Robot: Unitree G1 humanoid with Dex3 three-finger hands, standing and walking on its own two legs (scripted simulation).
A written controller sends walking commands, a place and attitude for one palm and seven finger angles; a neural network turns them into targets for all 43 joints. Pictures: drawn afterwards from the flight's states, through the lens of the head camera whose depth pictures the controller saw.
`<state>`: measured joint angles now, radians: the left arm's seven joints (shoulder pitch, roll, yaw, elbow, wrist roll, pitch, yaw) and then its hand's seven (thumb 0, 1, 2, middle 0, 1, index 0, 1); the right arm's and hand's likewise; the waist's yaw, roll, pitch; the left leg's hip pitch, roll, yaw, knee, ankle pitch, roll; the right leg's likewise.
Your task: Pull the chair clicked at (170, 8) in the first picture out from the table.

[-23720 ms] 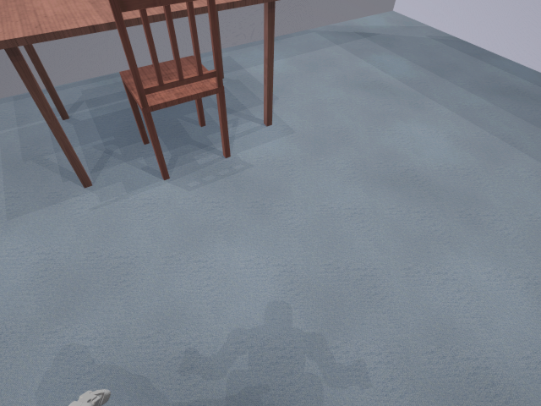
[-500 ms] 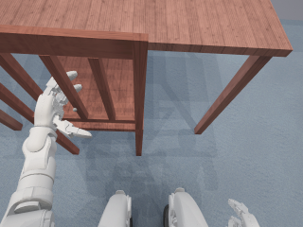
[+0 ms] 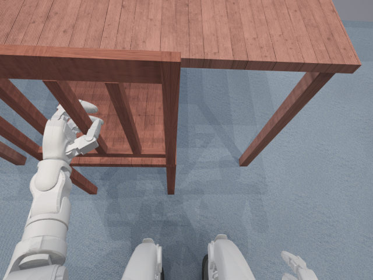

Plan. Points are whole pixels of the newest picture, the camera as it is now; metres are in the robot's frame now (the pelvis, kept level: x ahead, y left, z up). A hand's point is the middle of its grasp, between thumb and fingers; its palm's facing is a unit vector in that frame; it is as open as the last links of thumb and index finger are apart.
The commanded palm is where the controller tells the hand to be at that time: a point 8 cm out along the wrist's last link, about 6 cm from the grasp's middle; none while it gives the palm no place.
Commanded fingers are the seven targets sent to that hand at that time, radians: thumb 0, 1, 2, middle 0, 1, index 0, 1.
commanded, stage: hook a spindle and tug to test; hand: left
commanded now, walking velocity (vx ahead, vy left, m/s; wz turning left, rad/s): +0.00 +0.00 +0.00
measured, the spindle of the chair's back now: (84, 123) +0.43 +0.22 +0.01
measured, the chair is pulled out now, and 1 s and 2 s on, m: -0.01 0.04 0.17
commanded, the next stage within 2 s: step backward, pulling the chair out in 0.62 s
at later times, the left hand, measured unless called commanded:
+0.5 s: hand (92, 151) +0.37 +0.19 +0.01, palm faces +0.01 -1.00 -0.04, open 5.5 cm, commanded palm +0.33 +0.24 +0.01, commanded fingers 0.00 0.90 0.90 -0.50 -1.45 -0.50 -1.45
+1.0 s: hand (96, 153) +0.36 +0.18 +0.03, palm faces +0.17 -0.98 -0.10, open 5.3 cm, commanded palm +0.33 +0.23 +0.03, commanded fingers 0.00 0.90 0.90 -0.50 -1.45 -0.50 -1.45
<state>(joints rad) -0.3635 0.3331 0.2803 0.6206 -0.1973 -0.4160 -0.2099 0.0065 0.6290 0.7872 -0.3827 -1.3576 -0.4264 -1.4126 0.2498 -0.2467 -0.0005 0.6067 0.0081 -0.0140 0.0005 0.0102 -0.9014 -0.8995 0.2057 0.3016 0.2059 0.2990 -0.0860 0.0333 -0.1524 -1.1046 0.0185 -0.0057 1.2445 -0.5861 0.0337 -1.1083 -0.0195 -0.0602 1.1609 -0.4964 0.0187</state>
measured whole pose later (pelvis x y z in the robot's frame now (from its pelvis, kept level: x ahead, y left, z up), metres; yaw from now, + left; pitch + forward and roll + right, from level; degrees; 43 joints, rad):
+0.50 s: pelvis +0.01 +0.00 +0.00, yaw +0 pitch +25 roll -3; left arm -0.15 0.29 0.27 0.43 -0.23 -0.43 -0.23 0.01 0.73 0.80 -0.36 -1.36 -0.38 -1.44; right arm 0.21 -0.24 -0.01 0.56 0.01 -0.03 0.01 0.01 -0.90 -0.90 0.21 0.30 0.21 0.30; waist -0.08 0.03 -0.16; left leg -1.06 0.02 0.00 1.23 -0.61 0.03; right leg -1.08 -0.01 -0.05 1.15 -0.52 0.01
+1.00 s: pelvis +0.02 +0.00 +0.08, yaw +1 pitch +14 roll -2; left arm -0.21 0.22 0.14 0.65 -0.10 -0.17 0.09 0.06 0.72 0.80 -0.28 -1.07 -0.46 -1.45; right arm 0.27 -0.21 0.03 0.57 0.05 0.11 -0.12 0.01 -0.90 -0.90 0.21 0.30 0.21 0.30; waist -0.09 0.00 -0.07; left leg -0.62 0.00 0.01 0.79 -0.41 0.04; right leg -0.64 -0.03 -0.05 0.75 -0.31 0.03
